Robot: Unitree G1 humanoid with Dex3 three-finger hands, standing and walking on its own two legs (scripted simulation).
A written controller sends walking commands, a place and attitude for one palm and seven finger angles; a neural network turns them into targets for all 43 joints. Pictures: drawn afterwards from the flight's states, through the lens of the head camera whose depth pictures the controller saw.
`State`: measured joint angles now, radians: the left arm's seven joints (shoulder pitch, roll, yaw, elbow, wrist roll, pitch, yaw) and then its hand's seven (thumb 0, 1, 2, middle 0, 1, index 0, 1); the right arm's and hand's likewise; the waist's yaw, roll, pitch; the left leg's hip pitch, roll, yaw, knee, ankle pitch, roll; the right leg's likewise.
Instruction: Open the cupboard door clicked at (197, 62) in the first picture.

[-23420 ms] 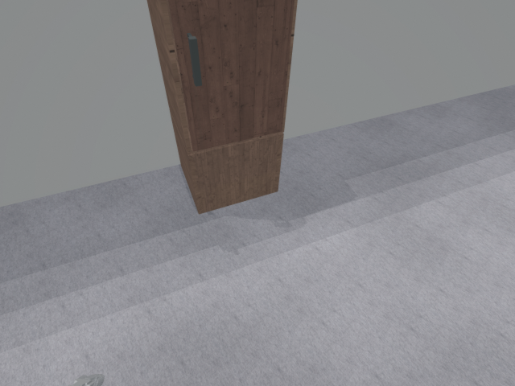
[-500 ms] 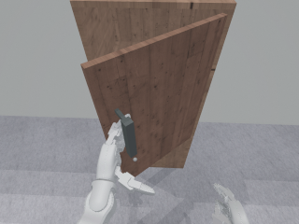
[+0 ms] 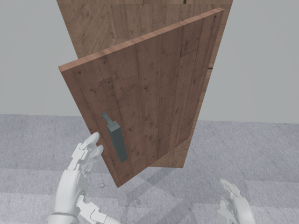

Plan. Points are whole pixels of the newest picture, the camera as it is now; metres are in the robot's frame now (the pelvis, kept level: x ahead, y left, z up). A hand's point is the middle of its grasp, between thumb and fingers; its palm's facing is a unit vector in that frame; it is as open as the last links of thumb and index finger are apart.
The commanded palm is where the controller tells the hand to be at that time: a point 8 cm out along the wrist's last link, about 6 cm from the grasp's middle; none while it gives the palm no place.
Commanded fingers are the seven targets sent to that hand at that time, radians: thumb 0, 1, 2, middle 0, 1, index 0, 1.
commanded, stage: slide the hand sideways off the handle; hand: left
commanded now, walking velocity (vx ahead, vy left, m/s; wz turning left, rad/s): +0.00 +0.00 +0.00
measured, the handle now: (114, 138) +0.31 +0.12 +0.09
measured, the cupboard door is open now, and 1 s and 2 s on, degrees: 39 39 39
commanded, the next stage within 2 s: draw the hand back to the body in 0.26 s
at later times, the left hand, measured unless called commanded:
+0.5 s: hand (81, 196) +0.17 +0.16 +0.09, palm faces +0.00 -1.00 -0.06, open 16.3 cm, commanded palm +0.14 +0.22 +0.10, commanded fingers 0.00 -0.50 0.30 -0.15 -0.30 -0.15 -0.30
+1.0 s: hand (40, 180) +0.18 +0.22 +0.14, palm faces +0.22 -0.94 -0.28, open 15.5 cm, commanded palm +0.14 +0.27 +0.16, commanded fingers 0.00 -0.05 0.50 -0.17 -0.30 -0.17 -0.30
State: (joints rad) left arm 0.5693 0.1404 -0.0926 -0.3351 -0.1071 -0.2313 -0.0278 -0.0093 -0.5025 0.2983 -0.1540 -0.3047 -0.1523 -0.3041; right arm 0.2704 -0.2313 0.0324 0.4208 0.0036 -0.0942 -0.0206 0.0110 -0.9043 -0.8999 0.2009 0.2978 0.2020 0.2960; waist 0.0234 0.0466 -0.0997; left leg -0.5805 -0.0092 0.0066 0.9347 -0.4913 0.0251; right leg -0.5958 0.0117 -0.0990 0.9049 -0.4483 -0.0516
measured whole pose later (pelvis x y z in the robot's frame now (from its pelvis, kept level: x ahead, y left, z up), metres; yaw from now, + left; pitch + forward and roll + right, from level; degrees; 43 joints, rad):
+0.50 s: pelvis -0.01 -0.01 +0.00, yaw +1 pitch +7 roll -2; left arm 0.58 0.22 0.07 -0.32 -0.24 -0.26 -0.19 -0.01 -0.50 0.30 -0.16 -0.30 -0.15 -0.30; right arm 0.26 -0.24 0.02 0.46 0.03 -0.15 -0.07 0.01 -0.90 -0.90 0.20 0.30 0.20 0.30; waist 0.03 0.05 -0.10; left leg -0.61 0.00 -0.02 0.97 -0.49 0.02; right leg -0.61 0.02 -0.12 0.92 -0.44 -0.06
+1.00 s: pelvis +0.00 +0.02 +0.03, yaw +0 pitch +1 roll -2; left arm 0.59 0.30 0.15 -0.46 -0.11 -0.05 0.03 -0.01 -0.34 0.37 -0.16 -0.30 -0.16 -0.30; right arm 0.26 -0.22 0.06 0.52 0.02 -0.17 -0.10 0.01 -0.90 -0.90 0.20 0.30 0.20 0.30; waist 0.05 0.06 -0.06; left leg -0.35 -0.01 0.01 0.75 -0.42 0.04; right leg -0.35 0.02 -0.09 0.69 -0.35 -0.03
